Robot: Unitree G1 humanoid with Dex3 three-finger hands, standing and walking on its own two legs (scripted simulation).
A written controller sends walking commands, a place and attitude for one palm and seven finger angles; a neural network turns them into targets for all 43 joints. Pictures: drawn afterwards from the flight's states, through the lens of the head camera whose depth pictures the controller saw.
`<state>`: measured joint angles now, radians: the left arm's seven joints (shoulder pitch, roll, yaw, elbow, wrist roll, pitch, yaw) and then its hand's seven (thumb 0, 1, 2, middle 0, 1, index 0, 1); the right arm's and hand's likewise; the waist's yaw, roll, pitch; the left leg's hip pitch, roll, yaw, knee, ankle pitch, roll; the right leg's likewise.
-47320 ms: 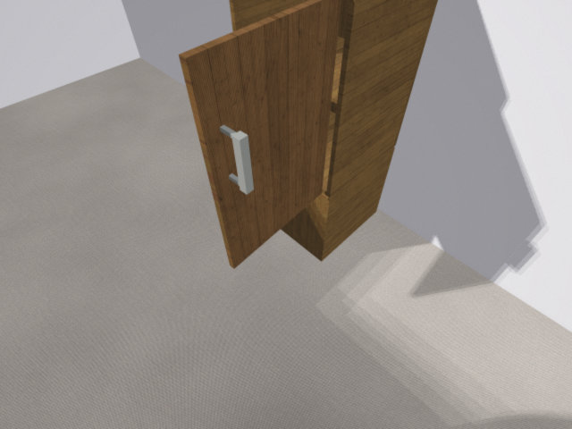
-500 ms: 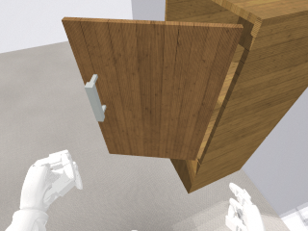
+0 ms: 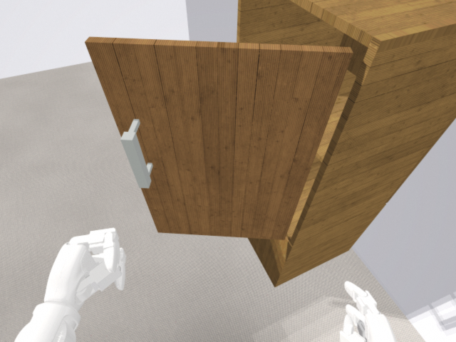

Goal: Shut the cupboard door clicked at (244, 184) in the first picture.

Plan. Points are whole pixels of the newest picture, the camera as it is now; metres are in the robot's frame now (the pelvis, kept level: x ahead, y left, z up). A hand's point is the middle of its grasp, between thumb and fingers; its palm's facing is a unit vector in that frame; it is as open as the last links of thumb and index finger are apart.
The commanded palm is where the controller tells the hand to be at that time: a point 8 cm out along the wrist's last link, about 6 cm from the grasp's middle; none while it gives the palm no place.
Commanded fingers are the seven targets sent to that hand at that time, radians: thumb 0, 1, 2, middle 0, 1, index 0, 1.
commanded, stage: raise the hand and make a fist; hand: left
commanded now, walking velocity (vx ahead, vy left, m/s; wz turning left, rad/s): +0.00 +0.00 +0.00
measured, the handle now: (140, 154) +0.44 +0.20 +0.08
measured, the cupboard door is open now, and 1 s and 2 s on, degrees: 62 62 62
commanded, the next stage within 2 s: bring the fist close to the handle in 0.14 s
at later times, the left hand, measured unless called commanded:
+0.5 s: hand (118, 242) +0.25 +0.19 +0.08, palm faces +0.02 -1.00 -0.07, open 3.1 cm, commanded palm +0.24 +0.23 +0.08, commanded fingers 0.00 0.90 0.90 -1.30 -1.50 -1.30 -1.50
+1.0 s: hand (141, 217) +0.30 +0.17 +0.07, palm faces -0.01 -1.00 -0.04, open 3.1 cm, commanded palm +0.29 +0.22 +0.08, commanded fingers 0.00 0.90 0.90 -1.30 -1.50 -1.30 -1.50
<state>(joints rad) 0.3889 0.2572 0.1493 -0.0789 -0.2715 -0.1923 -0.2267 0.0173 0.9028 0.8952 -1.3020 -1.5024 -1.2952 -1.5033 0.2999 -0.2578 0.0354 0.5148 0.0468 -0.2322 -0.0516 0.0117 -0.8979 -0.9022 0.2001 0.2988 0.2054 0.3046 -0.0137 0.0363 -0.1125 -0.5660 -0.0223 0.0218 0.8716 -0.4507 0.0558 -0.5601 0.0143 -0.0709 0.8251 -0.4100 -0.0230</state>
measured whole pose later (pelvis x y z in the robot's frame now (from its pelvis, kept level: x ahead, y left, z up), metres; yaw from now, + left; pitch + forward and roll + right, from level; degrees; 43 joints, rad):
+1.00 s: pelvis +0.00 -0.01 +0.00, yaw +0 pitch +9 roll -1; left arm 0.02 0.25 0.17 0.20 -0.25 -0.22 -0.20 0.02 0.90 0.90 -1.30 -1.50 -1.30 -1.50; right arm 0.26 -0.27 0.02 0.58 0.05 -0.17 -0.05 0.01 -0.90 -0.90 0.20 0.30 0.20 0.30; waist -0.02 0.04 -0.09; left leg -0.57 -0.02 0.02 0.85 -0.44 0.04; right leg -0.57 0.02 -0.08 0.82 -0.41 -0.04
